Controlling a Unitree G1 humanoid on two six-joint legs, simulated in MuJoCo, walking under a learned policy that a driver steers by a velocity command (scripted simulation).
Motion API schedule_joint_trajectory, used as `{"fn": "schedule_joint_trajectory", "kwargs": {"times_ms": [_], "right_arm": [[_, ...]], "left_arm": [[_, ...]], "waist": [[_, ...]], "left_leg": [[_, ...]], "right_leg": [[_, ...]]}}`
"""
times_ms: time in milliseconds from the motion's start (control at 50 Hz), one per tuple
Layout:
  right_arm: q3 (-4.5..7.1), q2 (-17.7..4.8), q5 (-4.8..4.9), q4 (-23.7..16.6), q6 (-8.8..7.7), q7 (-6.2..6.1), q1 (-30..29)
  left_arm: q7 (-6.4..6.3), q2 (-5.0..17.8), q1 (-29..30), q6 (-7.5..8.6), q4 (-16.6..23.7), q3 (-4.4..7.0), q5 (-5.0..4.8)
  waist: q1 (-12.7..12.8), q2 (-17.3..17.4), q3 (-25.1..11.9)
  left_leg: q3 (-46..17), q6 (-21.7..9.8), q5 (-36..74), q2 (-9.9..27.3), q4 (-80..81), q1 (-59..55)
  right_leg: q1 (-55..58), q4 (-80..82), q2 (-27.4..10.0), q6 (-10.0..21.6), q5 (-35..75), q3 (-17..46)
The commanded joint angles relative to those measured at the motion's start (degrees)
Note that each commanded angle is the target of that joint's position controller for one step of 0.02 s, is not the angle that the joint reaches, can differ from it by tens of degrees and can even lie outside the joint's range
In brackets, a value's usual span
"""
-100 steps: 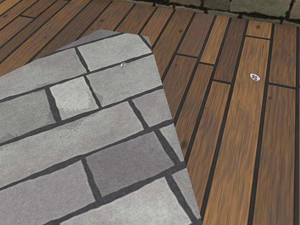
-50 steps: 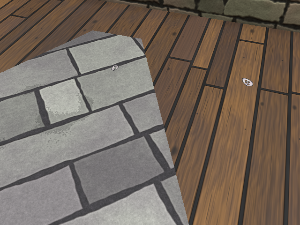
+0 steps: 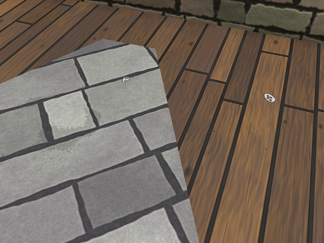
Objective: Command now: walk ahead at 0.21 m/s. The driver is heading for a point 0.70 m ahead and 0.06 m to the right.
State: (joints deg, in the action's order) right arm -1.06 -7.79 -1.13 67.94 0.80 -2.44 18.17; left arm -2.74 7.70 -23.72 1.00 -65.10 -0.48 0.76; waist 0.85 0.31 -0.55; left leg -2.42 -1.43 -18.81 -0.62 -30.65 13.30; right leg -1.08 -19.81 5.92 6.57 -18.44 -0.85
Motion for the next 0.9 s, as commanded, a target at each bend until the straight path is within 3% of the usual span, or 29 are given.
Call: {"fn": "schedule_joint_trajectory", "kwargs": {"times_ms": [20,60,100,220,260,280,300,320,340,360,380,400,440,500,580,640,740,780,800,820,840,860,880,900], "right_arm": [[0.98,-4.5,-1.31,-6.1,-1.24,1.09,-7.7],[1.49,-4.5,-1.29,-8.0,-2.51,1.79,-9.3],[2.11,-5.0,-0.86,-9.4,-3.69,2.43,-9.8],[2.88,-4.7,0.21,-15.0,-3.79,3.63,-15.2],[3.64,-5.6,0.75,-13.6,-3.70,3.22,-8.5],[4.55,-6.8,0.86,-11.2,-3.84,2.82,-1.1],[5.81,-9.2,0.58,-8.6,-4.16,2.32,7.0],[7.24,-14.4,-0.81,-7.4,-4.52,1.88,16.2],[7.45,-17.4,-1.20,-7.4,-4.10,2.37,17.0],[6.80,-14.6,0.17,-8.4,-3.74,2.55,8.7],[5.93,-11.9,0.61,-10.4,-4.04,2.83,1.9],[5.27,-9.9,0.47,-10.8,-4.76,3.18,-0.7],[4.06,-6.7,0.37,-9.8,-5.78,2.86,-0.1],[3.75,-7.2,0.38,-8.1,-6.73,2.32,5.0],[3.33,-7.3,0.35,-7.4,-6.84,2.23,9.9],[2.88,-6.6,0.37,-7.1,-7.00,2.10,12.4],[2.90,-7.5,-0.03,-6.2,-7.13,1.31,15.5],[3.13,-8.5,-0.30,-6.3,-7.17,1.01,14.0],[3.43,-9.5,-0.49,-6.4,-7.16,0.80,12.8],[3.71,-10.2,-0.74,-6.5,-6.93,0.69,12.1],[3.89,-10.6,-0.44,-6.6,-6.60,0.71,11.1],[3.54,-9.5,0.06,-7.8,-6.63,0.88,11.1],[2.72,-3.8,2.27,-9.2,-6.69,2.05,17.4],[3.97,-8.4,0.74,-9.9,-6.87,2.12,12.7]], "left_arm": [[0.30,7.6,-11.1,0.13,-1.4,2.18,0.50],[0.52,7.8,-12.8,1.31,-1.8,2.58,0.91],[0.72,7.9,-12.5,2.48,-1.5,2.72,0.70],[0.90,8.9,-10.8,4.06,-0.5,2.56,0.68],[1.19,9.9,-7.8,4.51,0.3,2.51,0.42],[1.40,10.3,-7.0,4.70,0.4,2.42,0.20],[1.77,10.2,-7.5,4.94,0.4,2.16,0.13],[2.17,7.3,-8.1,5.02,1.8,1.26,0.03],[2.68,3.1,-11.3,4.80,3.2,0.90,-0.75],[2.89,7.0,-5.9,4.28,4.7,1.82,0.46],[3.36,7.6,-1.7,4.28,6.4,2.14,0.80],[3.49,6.5,-0.6,4.33,6.5,2.16,0.71],[3.76,5.2,-3.0,3.26,5.9,2.30,1.28],[4.21,5.4,0.0,1.97,7.2,2.90,1.15],[4.64,5.9,12.0,1.45,11.3,3.28,1.02],[4.78,4.8,19.8,1.70,14.1,2.90,0.64],[4.64,4.8,26.7,2.19,16.8,2.55,0.26],[4.21,5.8,24.5,2.63,16.7,3.01,0.31],[3.83,6.6,20.7,2.86,15.7,3.44,0.31],[3.41,7.7,14.4,3.18,13.6,4.11,0.28],[3.02,8.7,5.6,3.60,10.7,4.88,0.57],[2.55,12.1,-3.0,3.79,8.5,6.08,1.86],[2.68,18.0,-7.5,3.43,8.1,7.80,2.55],[3.48,15.8,-2.4,2.46,8.2,7.40,0.12]], "waist": [[4.4,-6.0,16.4],[3.8,-2.7,16.9],[2.8,-1.8,14.5],[1.1,-5.9,11.1],[-2.7,-6.8,8.0],[-6.2,-5.1,4.3],[-9.2,-3.5,-0.3],[-12.0,2.9,-6.3],[-8.8,11.9,-9.6],[-5.0,4.2,-1.1],[-3.1,1.7,4.5],[-1.5,-0.4,6.6],[1.5,1.0,5.9],[2.1,2.2,6.6],[-0.4,2.4,8.6],[-2.0,3.0,8.7],[-3.4,4.3,8.3],[-1.5,4.7,6.7],[0.4,5.4,4.4],[2.9,5.5,0.8],[6.6,4.5,-3.4],[9.6,1.8,-8.7],[6.9,-11.8,-15.7],[5.2,-5.8,-14.6]], "left_leg": [[4.3,-1.8,-8.1,1.4,-12.4,21.0],[3.9,-1.6,-6.7,3.7,-18.5,29.1],[4.2,-1.4,-3.9,4.2,-19.6,30.8],[8.6,-2.6,3.0,0.9,-10.5,19.3],[10.6,-4.2,5.7,-2.4,-6.3,4.6],[11.4,-5.1,8.1,-4.1,-3.0,-5.2],[9.6,-6.1,7.0,-3.1,-0.2,-16.0],[-8.9,-8.9,-8.9,11.5,5.9,-26.6],[-39.9,-15.8,-17.1,24.9,19.6,-28.4],[-38.6,-14.4,-25.5,22.5,22.0,-19.3],[-30.0,-13.0,-20.2,21.1,22.3,-11.3],[-22.7,-11.8,-10.1,18.1,23.2,-6.4],[-12.8,-9.7,2.1,13.7,23.6,-1.9],[-6.8,-9.8,12.1,11.9,24.3,-3.0],[-3.6,-9.6,19.6,11.0,25.5,-7.5],[-0.6,-8.7,29.2,9.8,24.4,-9.8],[1.1,-8.4,40.8,11.3,21.5,-17.2],[2.0,-8.2,52.2,12.2,16.9,-20.1],[3.2,-7.7,59.9,12.5,12.5,-21.7],[4.3,-7.2,64.3,12.3,4.9,-22.5],[6.0,-6.2,61.2,11.1,-5.8,-19.6],[7.4,-5.5,44.9,9.5,-20.7,-8.7],[8.9,-2.4,3.8,-2.2,-45.8,13.9],[0.9,-3.2,-6.6,-2.2,-51.1,21.4]], "right_leg": [[-3.7,15.3,-22.0,8.8,-22.7,24.6],[1.9,15.2,-23.5,10.2,-13.9,24.7],[5.9,14.0,-22.2,9.6,-2.4,20.9],[0.6,8.7,-18.4,6.4,24.1,10.0],[-5.2,2.2,-17.3,4.3,39.0,6.5],[-7.1,-6.3,-15.6,2.8,45.3,4.0],[-11.4,-17.5,-13.1,1.3,43.3,1.6],[-20.7,-35.5,-9.6,-0.3,23.6,-1.0],[-32.1,-54.2,-0.5,-1.4,-12.0,0.1],[-35.8,-57.7,-5.7,0.0,-6.4,5.1],[-35.9,-55.5,-8.2,0.4,-0.4,4.1],[-33.5,-52.5,-10.0,0.2,2.8,3.9],[-27.9,-48.1,-11.5,-1.0,3.9,3.2],[-30.5,-44.7,-11.6,-2.4,5.9,1.0],[-39.2,-37.1,-12.2,-4.0,12.3,-1.3],[-38.8,-27.2,-10.6,-4.6,16.1,-3.5],[-34.8,-15.3,-7.6,-2.5,16.9,-5.7],[-30.2,-12.9,-5.8,-0.4,13.3,-6.2],[-26.1,-12.4,-4.1,0.8,10.8,-6.8],[-19.9,-11.1,-2.4,2.2,9.3,-7.1],[-9.5,-6.9,-1.8,3.5,12.2,-7.1],[4.2,-6.9,-10.1,6.2,8.1,2.4],[21.0,-2.8,-27.5,17.2,5.7,34.1],[18.6,4.1,-26.4,16.6,2.7,42.6]]}}
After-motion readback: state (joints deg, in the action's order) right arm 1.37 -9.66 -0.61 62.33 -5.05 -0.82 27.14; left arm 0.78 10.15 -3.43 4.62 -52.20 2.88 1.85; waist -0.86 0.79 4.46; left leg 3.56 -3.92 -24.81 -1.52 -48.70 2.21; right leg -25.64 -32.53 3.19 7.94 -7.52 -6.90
